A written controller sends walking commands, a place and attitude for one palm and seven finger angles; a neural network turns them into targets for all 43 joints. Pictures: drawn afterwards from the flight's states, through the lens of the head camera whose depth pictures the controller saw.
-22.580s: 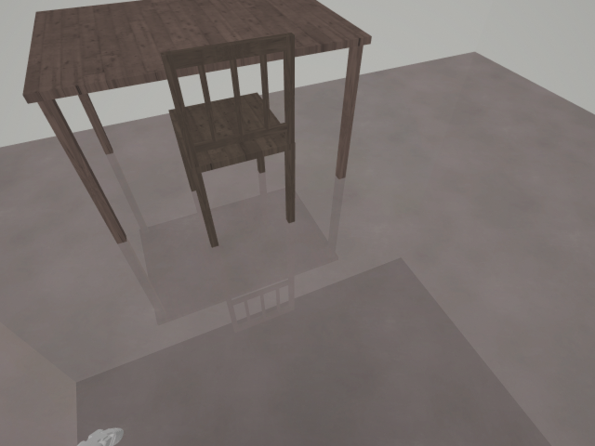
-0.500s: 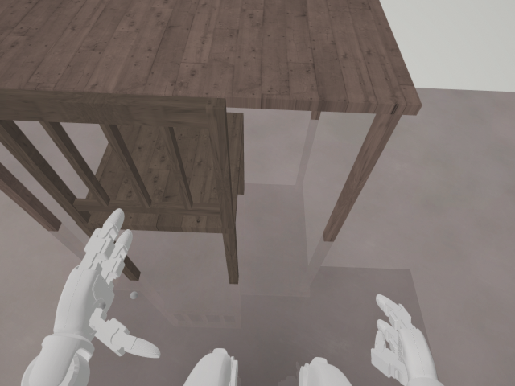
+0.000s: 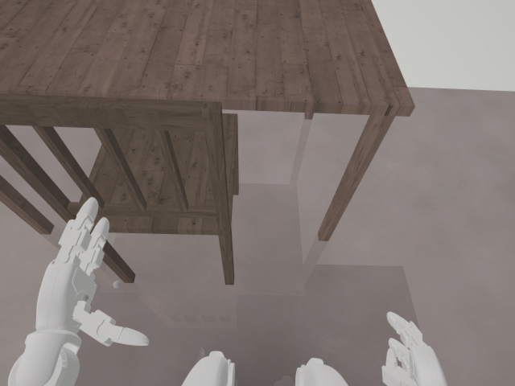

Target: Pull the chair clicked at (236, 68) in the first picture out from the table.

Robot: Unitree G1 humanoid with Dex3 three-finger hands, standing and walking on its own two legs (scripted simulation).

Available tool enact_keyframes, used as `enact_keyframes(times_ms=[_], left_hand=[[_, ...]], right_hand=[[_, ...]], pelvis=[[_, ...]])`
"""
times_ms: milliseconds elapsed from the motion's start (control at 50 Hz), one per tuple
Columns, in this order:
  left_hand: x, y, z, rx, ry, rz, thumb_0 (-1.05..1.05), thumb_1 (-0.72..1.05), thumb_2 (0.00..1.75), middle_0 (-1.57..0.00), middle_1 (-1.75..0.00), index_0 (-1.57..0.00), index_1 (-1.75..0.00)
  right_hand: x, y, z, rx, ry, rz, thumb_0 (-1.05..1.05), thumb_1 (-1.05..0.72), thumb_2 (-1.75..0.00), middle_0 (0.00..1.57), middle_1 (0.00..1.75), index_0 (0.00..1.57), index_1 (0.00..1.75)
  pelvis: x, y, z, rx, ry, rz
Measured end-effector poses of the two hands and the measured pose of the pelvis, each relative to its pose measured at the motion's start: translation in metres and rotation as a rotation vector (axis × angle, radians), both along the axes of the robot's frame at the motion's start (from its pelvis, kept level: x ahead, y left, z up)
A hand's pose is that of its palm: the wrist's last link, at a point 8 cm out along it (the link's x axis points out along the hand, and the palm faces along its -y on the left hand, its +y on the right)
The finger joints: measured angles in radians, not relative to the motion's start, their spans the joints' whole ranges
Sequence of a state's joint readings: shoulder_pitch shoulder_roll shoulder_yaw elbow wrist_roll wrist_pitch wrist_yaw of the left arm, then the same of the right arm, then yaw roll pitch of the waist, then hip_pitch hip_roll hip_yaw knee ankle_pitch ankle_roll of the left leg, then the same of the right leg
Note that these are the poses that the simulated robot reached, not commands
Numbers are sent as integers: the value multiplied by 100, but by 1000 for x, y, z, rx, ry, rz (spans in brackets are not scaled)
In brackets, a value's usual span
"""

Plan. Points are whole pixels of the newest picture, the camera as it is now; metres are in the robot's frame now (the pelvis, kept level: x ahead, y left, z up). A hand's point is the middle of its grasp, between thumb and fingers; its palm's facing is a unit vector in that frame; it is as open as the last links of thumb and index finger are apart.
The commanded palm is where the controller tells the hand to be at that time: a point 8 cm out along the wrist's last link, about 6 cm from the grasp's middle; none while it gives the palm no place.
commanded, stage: raise the hand toward the chair's back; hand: left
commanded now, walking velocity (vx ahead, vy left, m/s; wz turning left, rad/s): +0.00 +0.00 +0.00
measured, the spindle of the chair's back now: (125, 172) +0.49 +0.29 -0.03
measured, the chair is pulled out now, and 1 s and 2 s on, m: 0.00 0.00 0.00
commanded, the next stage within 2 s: aim the fingers beside a spindle in 0.14 s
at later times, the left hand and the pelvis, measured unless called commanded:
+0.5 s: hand (143, 281) +0.26 +0.18 +0.03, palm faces +0.00 -1.00 -0.04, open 16.9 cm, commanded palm +0.24 +0.24 +0.04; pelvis +0.00 -0.01 -0.01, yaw +0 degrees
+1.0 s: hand (155, 267) +0.28 +0.17 +0.01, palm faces +0.02 -1.00 -0.03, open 16.9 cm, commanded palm +0.26 +0.23 +0.02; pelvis +0.00 -0.02 -0.02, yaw +0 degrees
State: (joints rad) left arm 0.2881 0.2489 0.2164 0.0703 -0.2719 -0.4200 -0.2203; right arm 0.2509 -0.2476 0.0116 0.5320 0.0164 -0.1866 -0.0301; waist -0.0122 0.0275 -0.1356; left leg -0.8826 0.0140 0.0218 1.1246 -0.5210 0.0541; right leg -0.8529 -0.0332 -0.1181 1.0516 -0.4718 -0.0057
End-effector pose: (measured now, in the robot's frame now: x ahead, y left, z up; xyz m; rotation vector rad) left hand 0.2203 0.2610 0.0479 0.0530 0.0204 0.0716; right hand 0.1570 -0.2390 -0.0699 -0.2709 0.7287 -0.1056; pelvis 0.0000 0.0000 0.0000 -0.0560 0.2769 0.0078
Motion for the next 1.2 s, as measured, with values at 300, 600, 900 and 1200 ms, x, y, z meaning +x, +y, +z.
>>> enact_keyframes(times_ms=[300, 600, 900, 1200], left_hand=[[-1, -10, -3, -5, 22, -5, -1, -50, 30, -6, -8, -7, -8], [21, -24, -16, -11, 23, -30, -1, -50, 30, -6, -8, -7, -8], [34, -33, -29, -24, 9, -58, -1, -50, 30, -6, -8, -7, -8], [49, -38, -41, -34, 2, -59, -1, -50, 30, -6, -8, -6, -8]], right_hand=[[11, -1, -2, 22, -16, 15, 1, -90, -90, 20, 30, 20, 30], [4, -16, -15, 12, 25, -14, 1, -90, -90, 20, 30, 20, 30], [-4, -19, -28, 8, 58, -17, 1, -90, -90, 20, 30, 20, 30], [-11, -14, -39, 13, 87, -16, 1, -90, -90, 20, 30, 20, 30]], pelvis=[[1, -9, -1, 4, 2, 5], [2, -16, -8, 13, 26, -4], [-2, -16, -16, 13, 48, -6], [-8, -12, -24, 10, 67, -9]])
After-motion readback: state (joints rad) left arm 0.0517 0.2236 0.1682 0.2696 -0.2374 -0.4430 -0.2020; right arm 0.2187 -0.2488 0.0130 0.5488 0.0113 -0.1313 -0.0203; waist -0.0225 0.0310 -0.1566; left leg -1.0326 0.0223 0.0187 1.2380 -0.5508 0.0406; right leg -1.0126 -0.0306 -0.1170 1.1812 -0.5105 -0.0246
